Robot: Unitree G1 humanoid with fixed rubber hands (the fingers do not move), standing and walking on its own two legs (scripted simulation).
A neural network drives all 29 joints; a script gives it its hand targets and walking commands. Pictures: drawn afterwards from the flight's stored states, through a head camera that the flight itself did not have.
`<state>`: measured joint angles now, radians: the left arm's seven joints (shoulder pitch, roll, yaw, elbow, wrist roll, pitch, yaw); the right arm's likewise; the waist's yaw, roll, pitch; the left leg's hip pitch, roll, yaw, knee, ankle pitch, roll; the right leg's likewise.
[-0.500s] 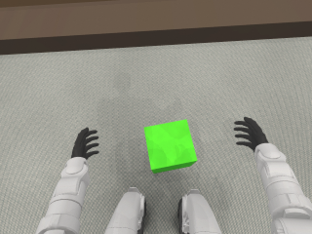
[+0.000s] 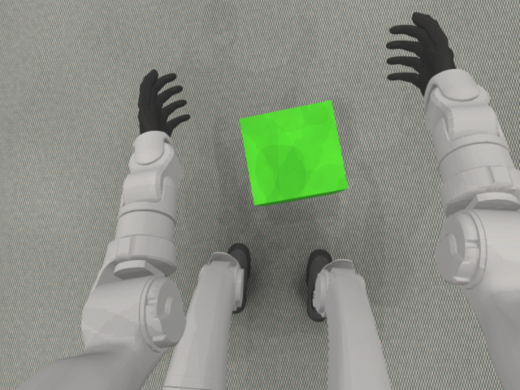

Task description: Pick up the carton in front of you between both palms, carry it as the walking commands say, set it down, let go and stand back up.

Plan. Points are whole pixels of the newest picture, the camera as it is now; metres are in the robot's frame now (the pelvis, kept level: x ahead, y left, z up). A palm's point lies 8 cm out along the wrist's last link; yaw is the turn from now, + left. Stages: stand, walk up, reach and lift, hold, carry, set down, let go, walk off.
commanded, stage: reach and lift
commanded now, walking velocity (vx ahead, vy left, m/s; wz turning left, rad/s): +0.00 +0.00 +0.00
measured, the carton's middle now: (292, 161) +0.47 -0.01 -0.50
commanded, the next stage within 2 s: none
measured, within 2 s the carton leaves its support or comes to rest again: leaves its support in 1.58 s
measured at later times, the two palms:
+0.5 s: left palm (200, 163) +0.44 +0.19 -0.34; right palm (380, 136) +0.50 -0.19 -0.35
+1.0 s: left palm (208, 155) +0.47 +0.20 -0.42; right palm (360, 143) +0.51 -0.17 -0.44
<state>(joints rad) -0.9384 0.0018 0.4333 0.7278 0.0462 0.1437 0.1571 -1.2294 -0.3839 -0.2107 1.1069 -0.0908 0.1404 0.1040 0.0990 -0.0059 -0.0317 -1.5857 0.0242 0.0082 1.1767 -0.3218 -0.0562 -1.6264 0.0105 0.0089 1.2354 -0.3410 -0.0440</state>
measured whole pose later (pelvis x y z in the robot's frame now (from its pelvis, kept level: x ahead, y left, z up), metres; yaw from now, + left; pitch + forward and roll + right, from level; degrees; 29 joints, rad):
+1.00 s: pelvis -0.03 +0.02 -0.25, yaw +4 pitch +37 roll +5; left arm -1.33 0.22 0.09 1.13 -0.37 -0.01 0.21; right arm -1.41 -0.50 0.12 1.19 0.23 0.00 -0.02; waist 0.05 0.09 0.31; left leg -2.27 -0.06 0.01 2.12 -0.51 -0.07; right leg -2.30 -0.05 0.04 2.20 -0.55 -0.04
